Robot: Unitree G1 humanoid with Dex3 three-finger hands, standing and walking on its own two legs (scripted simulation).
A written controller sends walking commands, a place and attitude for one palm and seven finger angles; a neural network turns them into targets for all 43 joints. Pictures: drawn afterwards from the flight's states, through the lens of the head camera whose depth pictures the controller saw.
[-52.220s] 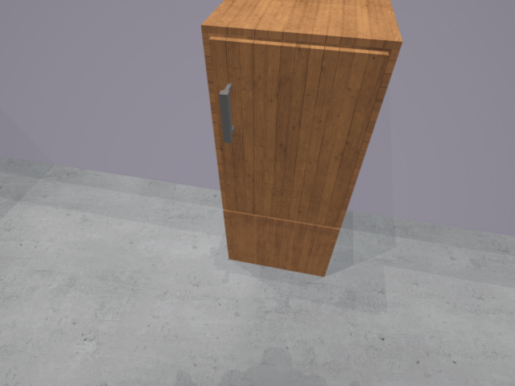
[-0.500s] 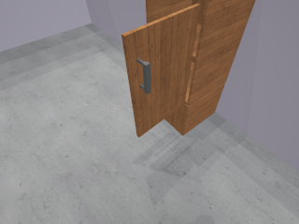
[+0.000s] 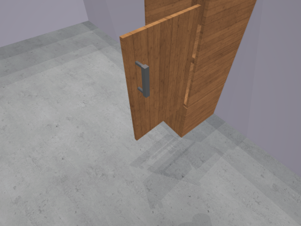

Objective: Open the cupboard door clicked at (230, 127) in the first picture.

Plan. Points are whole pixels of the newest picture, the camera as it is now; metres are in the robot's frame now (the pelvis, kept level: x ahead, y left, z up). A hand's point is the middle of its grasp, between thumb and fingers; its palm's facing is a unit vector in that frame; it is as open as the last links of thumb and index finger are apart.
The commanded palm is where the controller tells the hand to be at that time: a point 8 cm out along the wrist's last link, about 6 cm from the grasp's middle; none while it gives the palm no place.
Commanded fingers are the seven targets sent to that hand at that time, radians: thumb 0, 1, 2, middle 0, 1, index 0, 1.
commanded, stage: look to check the result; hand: left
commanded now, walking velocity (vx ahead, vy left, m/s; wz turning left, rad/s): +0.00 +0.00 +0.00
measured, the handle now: (142, 79) +0.61 +0.07 +0.03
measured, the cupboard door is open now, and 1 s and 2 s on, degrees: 94 94 94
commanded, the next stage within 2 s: stand and wait in 0.50 s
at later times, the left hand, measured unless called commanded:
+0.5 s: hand out of the picture +0.10 +0.22 -0.15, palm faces +0.01 -0.94 -0.33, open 7.4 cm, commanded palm none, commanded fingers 0.00 0.90 0.90 -0.20 -0.30 -0.20 -0.30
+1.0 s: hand out of the picture +0.11 +0.22 -0.15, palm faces +0.00 -0.95 -0.31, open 7.4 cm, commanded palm none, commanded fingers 0.00 0.90 0.90 -0.20 -0.30 -0.20 -0.30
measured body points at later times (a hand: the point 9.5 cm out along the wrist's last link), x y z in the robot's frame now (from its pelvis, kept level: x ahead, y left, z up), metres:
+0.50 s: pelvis +0.03 -0.02 +0.00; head +0.05 -0.03 +0.45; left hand +0.10 +0.27 -0.13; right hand +0.08 -0.29 -0.15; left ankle -0.01 +0.13 -0.74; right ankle +0.05 -0.11 -0.74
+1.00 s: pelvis +0.04 -0.01 +0.00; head +0.05 -0.02 +0.45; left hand +0.11 +0.27 -0.13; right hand +0.08 -0.28 -0.15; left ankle -0.01 +0.13 -0.74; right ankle +0.05 -0.11 -0.74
